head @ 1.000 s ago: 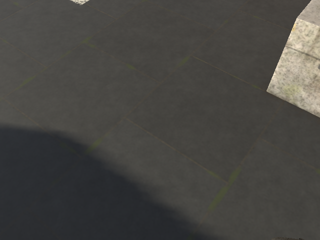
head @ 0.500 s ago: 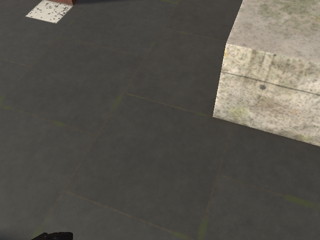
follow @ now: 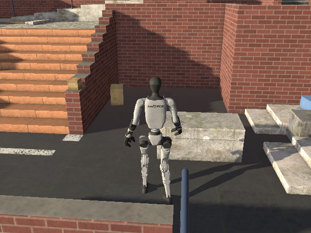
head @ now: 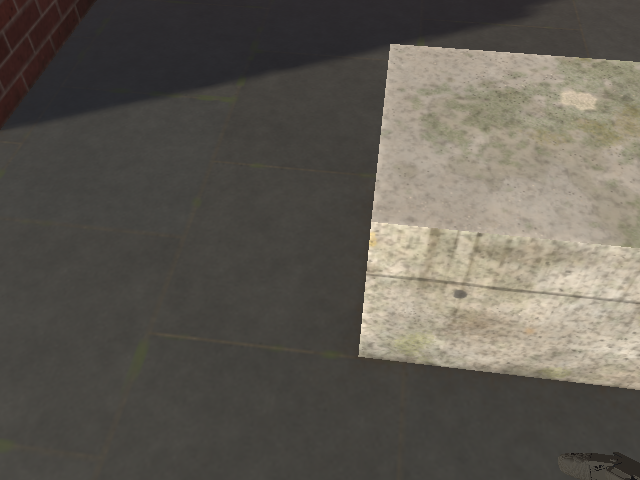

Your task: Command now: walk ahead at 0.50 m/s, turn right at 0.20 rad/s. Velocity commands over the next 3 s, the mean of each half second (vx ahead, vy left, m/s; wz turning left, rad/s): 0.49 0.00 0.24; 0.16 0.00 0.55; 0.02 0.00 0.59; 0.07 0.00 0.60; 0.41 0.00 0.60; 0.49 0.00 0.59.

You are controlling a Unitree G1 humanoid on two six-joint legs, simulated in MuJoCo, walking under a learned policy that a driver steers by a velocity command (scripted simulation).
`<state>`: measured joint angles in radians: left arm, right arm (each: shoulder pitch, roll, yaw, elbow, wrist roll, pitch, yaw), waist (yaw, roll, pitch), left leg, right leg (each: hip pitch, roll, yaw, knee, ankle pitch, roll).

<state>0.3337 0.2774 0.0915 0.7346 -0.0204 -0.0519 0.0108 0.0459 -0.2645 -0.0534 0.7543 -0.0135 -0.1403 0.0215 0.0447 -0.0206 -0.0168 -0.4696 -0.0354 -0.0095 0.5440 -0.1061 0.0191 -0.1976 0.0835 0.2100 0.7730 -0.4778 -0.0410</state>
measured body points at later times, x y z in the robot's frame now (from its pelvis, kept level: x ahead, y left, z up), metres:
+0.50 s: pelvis +0.25 +0.00 +0.01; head +0.27 -0.01 +0.46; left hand +0.40 +0.28 -0.05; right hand +0.36 -0.27 -0.11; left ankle +0.13 +0.11 -0.65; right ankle +0.31 -0.12 -0.72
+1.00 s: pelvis +0.37 +0.08 +0.01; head +0.41 +0.12 +0.45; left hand +0.38 +0.40 -0.10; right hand +0.65 -0.09 -0.07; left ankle +0.40 +0.19 -0.72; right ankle +0.43 -0.07 -0.65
